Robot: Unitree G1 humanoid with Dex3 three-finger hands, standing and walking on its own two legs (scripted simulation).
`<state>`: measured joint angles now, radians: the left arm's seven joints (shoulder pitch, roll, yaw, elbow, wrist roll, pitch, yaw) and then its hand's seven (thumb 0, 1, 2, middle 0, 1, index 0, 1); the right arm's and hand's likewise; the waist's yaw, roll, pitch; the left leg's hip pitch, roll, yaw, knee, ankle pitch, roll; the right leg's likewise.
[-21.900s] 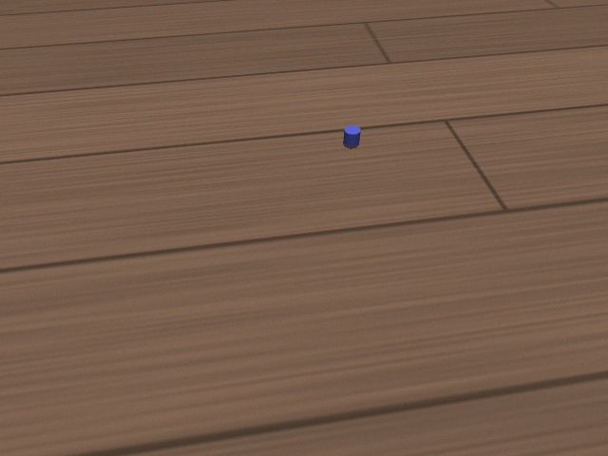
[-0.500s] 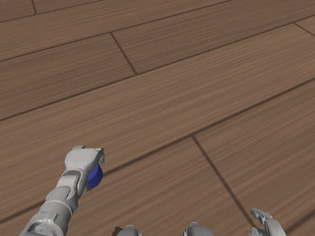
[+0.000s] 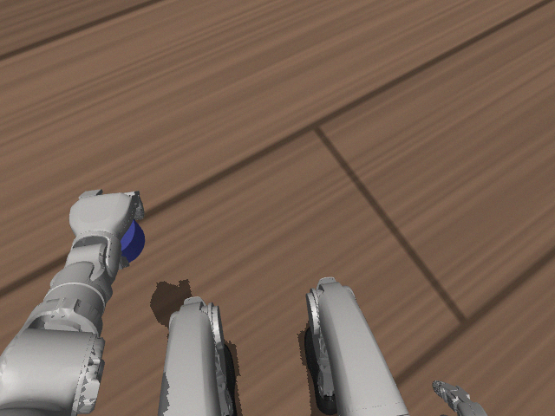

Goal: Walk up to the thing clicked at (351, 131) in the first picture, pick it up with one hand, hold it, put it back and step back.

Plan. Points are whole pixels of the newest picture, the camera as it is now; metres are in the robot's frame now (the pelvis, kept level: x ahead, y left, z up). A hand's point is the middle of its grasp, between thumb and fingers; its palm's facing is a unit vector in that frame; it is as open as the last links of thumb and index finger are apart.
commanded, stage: crouch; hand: left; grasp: from above
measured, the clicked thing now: (113, 236) +0.42 +0.25 -0.18
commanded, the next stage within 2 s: lower in 1.04 s
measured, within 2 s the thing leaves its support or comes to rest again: neither
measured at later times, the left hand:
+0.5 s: hand (139, 241) +0.43 +0.23 -0.28, palm faces -0.46 -0.04 -0.89, open 10.1 cm
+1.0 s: hand (147, 244) +0.44 +0.23 -0.34, palm faces -0.45 -0.04 -0.89, open 10.0 cm
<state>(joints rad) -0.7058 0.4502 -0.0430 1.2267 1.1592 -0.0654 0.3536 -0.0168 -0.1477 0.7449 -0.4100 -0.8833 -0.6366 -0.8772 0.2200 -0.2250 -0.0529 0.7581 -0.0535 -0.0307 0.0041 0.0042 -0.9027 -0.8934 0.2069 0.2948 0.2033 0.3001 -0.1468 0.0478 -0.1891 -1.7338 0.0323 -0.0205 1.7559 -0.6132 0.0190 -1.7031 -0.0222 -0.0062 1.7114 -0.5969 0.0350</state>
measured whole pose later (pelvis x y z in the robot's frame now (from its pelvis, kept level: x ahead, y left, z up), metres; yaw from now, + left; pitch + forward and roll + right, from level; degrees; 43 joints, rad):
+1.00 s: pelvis -0.01 -0.01 -0.17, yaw -3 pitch +35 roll -6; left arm -0.93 0.63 0.08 1.46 1.26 -0.17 0.44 -0.03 -0.13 0.70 -0.44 -0.84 -0.67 -0.84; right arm 0.16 -0.26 0.00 0.79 -0.14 -0.09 0.13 0.00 -0.91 -0.90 0.21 0.30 0.20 0.30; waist -0.22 -0.01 -0.08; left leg -2.25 0.03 -0.10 2.32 -0.69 0.00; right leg -2.20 0.00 -0.04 2.26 -0.66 0.03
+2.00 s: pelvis +0.00 -0.01 -0.23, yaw -7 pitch +31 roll -10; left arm -0.97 0.79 0.17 1.62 1.29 -0.22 0.56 -0.03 -0.12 0.68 -0.45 -0.83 -0.67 -0.83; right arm 0.12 -0.29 0.13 0.76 -0.23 -0.17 0.24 0.00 -0.91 -0.89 0.21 0.30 0.20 0.30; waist -0.30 -0.06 0.06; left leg -2.37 0.02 -0.18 2.54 -0.74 -0.01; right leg -2.29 0.02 -0.10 2.42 -0.69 0.04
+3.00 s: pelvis -0.01 +0.00 -0.23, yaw -11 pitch +28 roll -13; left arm -1.02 0.92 0.15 1.77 1.31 -0.22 0.66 0.00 -0.42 0.95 -0.17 -1.04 -0.18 -1.02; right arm 0.11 -0.33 0.23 0.74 -0.30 -0.27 0.31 0.00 -0.90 -0.89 0.21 0.30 0.20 0.30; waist -0.36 -0.11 0.11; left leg -2.36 0.03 -0.24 2.58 -0.73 0.00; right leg -2.25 0.04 -0.15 2.40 -0.66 0.06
